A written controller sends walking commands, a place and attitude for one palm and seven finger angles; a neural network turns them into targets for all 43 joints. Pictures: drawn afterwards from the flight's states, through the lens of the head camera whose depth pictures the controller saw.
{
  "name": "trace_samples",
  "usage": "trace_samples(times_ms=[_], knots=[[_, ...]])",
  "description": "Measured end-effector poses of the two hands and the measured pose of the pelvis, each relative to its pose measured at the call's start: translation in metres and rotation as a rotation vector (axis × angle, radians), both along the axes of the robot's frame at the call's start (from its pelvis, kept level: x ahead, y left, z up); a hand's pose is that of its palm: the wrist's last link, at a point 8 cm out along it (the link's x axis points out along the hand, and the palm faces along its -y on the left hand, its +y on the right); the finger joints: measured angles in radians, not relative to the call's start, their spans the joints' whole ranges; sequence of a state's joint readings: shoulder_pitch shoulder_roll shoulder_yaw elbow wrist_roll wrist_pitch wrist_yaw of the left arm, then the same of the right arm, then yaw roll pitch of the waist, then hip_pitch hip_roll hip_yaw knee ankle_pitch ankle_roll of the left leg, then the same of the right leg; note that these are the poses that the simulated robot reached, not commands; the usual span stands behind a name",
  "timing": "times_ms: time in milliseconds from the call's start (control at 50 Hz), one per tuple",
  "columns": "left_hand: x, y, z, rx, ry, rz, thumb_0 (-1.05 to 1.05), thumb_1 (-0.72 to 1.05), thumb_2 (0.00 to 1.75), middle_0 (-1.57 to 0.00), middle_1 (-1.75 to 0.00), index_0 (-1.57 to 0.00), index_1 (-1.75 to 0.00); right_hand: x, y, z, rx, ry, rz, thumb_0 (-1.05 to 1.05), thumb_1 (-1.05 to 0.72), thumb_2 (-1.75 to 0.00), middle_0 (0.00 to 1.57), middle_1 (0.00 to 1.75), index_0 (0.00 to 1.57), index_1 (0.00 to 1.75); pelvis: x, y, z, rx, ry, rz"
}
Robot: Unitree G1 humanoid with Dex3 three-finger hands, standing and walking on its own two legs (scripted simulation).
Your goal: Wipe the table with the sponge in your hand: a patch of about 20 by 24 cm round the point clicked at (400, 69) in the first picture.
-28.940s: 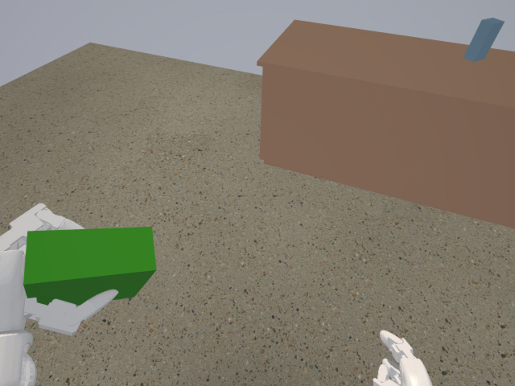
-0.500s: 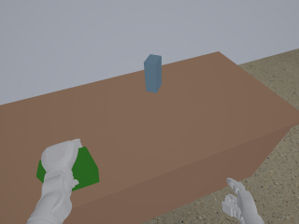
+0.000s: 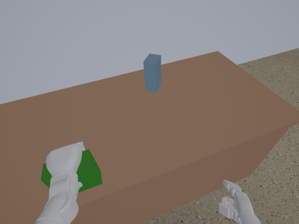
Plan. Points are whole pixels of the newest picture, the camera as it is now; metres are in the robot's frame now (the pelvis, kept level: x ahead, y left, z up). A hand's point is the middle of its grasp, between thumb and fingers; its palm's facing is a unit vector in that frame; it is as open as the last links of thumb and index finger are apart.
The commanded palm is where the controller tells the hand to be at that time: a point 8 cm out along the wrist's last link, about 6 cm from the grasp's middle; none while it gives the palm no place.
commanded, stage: lower the sponge onto the table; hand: left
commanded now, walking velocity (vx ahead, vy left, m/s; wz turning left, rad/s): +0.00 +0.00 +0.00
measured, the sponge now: (76, 177) +0.24 +0.27 -0.05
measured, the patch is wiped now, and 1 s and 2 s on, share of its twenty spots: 0.00 0.30 0.40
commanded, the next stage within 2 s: wipe forward along the first lane in 0.40 s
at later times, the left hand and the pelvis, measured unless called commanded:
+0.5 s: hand (72, 171) +0.25 +0.27 -0.02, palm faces -0.08 -0.07 -0.99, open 9.6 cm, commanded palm +0.23 +0.27 +0.04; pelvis -0.01 +0.00 +0.00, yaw +0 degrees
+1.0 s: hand (73, 153) +0.30 +0.30 -0.02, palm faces -0.10 -0.02 -0.99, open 9.7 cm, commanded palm +0.28 +0.29 +0.02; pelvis -0.01 -0.01 -0.01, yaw +0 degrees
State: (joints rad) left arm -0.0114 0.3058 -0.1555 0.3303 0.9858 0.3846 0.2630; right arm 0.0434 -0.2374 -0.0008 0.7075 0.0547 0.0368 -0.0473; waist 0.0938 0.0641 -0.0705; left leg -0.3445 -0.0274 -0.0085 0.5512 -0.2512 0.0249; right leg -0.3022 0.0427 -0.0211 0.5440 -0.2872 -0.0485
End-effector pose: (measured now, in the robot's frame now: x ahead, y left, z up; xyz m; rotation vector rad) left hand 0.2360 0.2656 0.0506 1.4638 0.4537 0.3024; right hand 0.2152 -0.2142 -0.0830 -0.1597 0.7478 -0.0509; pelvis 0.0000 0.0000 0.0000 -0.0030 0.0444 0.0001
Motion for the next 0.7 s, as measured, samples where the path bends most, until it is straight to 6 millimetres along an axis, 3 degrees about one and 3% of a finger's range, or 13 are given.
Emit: trace_samples(times_ms=[500, 700], knots=[[-0.002, 0.002, -0.011, 0.025, 0.006, 0.010, 0.00, -0.45, 1.04, -0.76, -1.36, -0.77, -1.36, -0.023, -0.017, -0.012, -0.010, 0.047, -0.046, 0.01, -0.90, -0.90, 0.20, 0.30, 0.20, 0.30, -0.007, -0.004, -0.004, -0.002, 0.021, 0.004], [0.018, 0.009, -0.009, 0.056, 0.017, 0.014, 0.00, -0.45, 1.04, -0.76, -1.36, -0.78, -1.36, -0.033, -0.019, -0.019, -0.019, 0.084, -0.056, 0.01, -0.90, -0.90, 0.20, 0.30, 0.20, 0.30, -0.012, -0.007, -0.007, -0.002, 0.043, 0.011]])
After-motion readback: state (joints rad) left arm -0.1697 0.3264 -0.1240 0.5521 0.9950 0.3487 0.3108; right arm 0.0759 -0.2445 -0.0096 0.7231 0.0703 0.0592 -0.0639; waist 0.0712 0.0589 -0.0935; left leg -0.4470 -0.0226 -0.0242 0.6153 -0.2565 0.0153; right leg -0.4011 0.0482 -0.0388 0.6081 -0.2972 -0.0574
